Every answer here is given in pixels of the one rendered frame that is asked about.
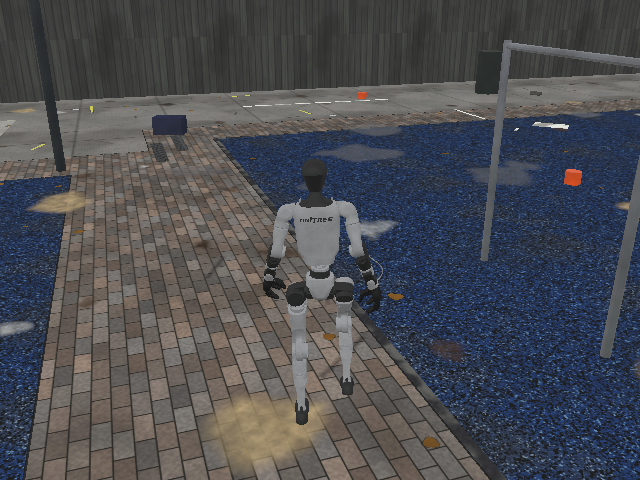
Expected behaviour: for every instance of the robot right hand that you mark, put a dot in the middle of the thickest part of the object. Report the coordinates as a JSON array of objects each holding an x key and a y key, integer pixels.
[{"x": 376, "y": 298}]

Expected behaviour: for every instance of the right robot forearm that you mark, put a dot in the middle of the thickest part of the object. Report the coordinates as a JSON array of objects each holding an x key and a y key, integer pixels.
[{"x": 366, "y": 269}]

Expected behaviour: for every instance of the robot right upper arm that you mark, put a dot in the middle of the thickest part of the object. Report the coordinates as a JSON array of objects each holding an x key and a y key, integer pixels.
[{"x": 348, "y": 211}]

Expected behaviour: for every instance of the robot right foot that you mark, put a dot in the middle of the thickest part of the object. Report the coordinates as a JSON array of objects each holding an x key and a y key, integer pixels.
[{"x": 347, "y": 387}]

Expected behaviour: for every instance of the robot left foot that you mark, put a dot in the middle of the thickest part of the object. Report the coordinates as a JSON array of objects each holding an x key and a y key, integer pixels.
[{"x": 302, "y": 416}]

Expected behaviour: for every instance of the robot foot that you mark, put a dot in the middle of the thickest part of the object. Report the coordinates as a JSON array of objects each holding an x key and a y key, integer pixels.
[
  {"x": 302, "y": 416},
  {"x": 347, "y": 387}
]

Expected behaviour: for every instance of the left robot forearm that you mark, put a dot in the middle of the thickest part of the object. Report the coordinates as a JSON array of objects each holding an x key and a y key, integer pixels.
[{"x": 271, "y": 266}]

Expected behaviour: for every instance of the robot left hand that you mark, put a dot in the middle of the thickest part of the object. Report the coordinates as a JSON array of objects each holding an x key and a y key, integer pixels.
[{"x": 277, "y": 284}]

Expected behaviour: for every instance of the robot left upper arm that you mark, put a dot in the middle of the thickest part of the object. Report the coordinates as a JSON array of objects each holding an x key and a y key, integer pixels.
[{"x": 284, "y": 214}]

